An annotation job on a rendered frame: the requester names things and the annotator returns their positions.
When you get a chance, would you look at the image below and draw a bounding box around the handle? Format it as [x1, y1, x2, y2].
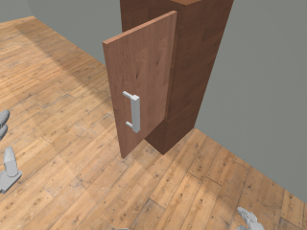
[123, 91, 140, 133]

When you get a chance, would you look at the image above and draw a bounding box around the robot right hand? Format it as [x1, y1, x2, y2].
[236, 207, 265, 230]

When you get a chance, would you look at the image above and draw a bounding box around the cupboard door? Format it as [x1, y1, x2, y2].
[102, 11, 177, 159]

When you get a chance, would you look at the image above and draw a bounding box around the robot left hand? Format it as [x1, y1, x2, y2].
[0, 109, 23, 194]

